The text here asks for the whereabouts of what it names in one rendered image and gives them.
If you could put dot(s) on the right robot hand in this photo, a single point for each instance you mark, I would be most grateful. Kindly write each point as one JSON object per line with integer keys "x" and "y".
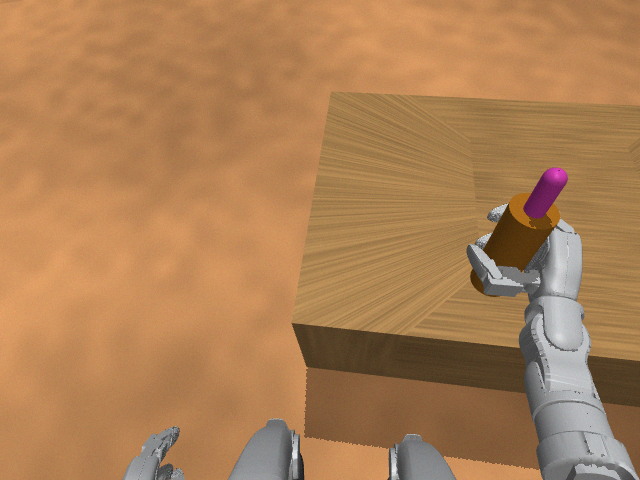
{"x": 555, "y": 269}

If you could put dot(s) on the bottle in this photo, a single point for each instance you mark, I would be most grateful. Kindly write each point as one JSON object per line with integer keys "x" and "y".
{"x": 527, "y": 221}

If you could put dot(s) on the right robot arm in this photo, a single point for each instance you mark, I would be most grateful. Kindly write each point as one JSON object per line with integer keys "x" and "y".
{"x": 575, "y": 438}

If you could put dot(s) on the left robot hand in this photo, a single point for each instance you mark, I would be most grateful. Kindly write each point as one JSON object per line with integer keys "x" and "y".
{"x": 146, "y": 465}

